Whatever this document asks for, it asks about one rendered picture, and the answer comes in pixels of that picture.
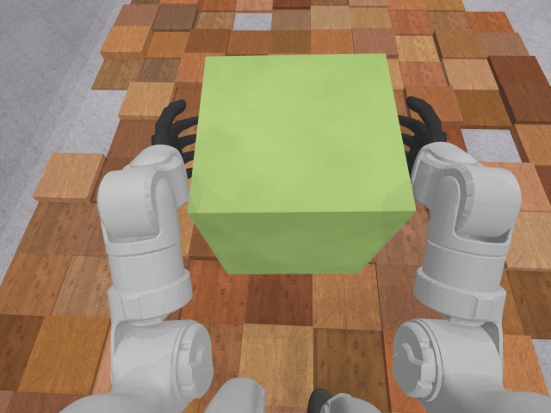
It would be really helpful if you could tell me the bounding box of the right robot hand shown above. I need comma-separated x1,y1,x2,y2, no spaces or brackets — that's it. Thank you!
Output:
398,96,447,180

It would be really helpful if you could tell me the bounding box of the right robot upper arm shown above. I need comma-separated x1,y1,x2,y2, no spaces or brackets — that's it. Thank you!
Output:
392,318,551,413

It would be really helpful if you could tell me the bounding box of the carton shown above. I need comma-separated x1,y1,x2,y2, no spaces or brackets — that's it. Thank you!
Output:
188,53,416,274

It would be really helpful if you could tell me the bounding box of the robot right shin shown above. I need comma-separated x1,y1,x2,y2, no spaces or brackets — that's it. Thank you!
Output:
325,393,351,404

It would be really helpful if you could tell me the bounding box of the left robot hand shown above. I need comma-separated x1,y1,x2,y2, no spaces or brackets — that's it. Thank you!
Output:
152,100,199,179

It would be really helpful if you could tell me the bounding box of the left robot upper arm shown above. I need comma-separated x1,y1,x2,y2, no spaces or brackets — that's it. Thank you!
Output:
59,319,214,413

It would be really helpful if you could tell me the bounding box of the robot right foot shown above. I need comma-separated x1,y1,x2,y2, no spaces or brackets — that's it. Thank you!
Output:
307,388,331,413

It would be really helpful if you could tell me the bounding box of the left robot forearm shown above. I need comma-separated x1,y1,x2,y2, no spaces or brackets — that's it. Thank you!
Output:
97,145,193,383

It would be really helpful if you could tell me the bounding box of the right robot forearm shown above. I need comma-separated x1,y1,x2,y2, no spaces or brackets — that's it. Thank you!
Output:
411,142,522,378

